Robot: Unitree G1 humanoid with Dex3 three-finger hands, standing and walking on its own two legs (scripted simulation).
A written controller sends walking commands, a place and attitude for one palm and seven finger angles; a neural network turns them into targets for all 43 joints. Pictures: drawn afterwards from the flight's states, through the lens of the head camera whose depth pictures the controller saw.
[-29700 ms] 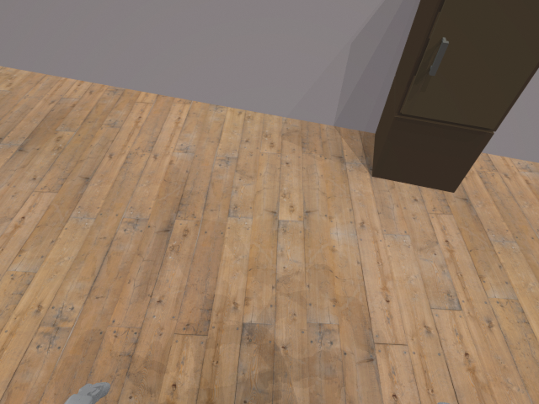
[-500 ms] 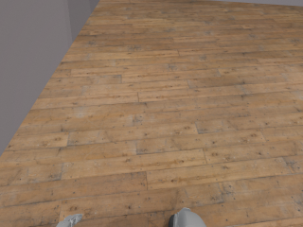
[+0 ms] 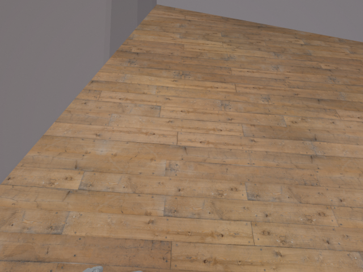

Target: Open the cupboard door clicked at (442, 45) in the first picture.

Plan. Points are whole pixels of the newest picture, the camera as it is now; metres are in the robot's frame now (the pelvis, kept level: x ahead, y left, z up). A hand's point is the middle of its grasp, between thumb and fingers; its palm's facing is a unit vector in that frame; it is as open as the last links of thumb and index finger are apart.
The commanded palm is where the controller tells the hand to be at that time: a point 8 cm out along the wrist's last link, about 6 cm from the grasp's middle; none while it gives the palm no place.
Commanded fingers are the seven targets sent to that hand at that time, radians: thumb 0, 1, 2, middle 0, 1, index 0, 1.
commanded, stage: turn to face it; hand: left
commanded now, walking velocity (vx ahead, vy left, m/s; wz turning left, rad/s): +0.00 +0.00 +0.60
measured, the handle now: out of the picture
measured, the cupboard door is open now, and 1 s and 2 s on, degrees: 44 44 44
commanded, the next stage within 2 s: none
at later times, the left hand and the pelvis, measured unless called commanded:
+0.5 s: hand out of the picture +0.04 +0.13 -0.13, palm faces +0.30 -0.91 -0.28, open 7.4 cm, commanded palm none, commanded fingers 0.00 0.90 0.90 -0.20 -0.30 -0.20 -0.30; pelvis +0.04 -0.09 +0.02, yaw +18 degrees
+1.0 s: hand out of the picture +0.01 +0.13 -0.14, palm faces +0.57 -0.76 -0.30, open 7.4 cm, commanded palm none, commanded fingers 0.00 0.90 0.90 -0.20 -0.30 -0.20 -0.30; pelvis +0.06 -0.12 +0.00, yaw +35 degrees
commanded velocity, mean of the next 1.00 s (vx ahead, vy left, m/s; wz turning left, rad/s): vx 0.00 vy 0.00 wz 0.60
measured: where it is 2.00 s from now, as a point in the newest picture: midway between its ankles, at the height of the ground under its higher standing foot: outside the picture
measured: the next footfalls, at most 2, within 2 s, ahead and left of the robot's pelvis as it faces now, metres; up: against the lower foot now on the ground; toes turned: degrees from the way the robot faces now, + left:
right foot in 0.30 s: +0.08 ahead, -0.18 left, +0.00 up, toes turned +8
left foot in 0.70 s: +0.02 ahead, +0.04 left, +0.00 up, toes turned +31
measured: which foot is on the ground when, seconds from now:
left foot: down 0.00-0.30, up 0.32-0.68, down 0.70-1.00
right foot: up 0.00-0.28, down 0.30-0.68, up 0.70-0.98, down 1.00-1.00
